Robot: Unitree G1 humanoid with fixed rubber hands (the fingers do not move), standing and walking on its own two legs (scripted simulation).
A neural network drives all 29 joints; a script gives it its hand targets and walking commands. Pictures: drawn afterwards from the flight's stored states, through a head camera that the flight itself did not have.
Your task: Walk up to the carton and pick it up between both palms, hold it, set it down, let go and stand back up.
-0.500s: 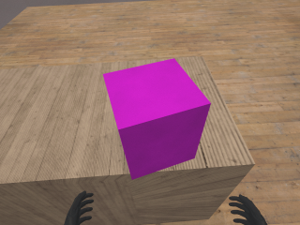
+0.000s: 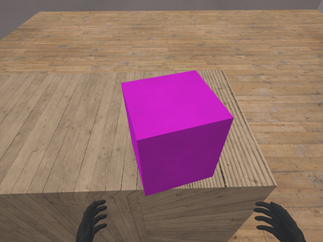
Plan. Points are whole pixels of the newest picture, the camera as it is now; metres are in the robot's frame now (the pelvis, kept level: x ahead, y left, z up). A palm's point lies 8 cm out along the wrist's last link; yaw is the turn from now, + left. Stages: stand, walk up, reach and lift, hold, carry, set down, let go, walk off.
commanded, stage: reach and lift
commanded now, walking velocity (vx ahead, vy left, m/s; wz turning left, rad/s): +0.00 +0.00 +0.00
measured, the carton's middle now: (170, 133) +0.40 +0.01 +0.06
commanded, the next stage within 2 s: none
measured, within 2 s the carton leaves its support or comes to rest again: neither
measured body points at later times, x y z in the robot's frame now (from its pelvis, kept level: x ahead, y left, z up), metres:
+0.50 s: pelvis -0.02 -0.02 +0.00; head -0.02 -0.01 +0.45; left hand +0.19 +0.18 +0.04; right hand +0.21 -0.25 +0.03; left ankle -0.02 +0.13 -0.75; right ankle +0.00 -0.11 -0.75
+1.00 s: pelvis -0.02 -0.02 +0.00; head -0.01 -0.01 +0.45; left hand +0.24 +0.19 +0.10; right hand +0.29 -0.24 +0.08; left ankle -0.02 +0.13 -0.75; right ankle +0.00 -0.11 -0.75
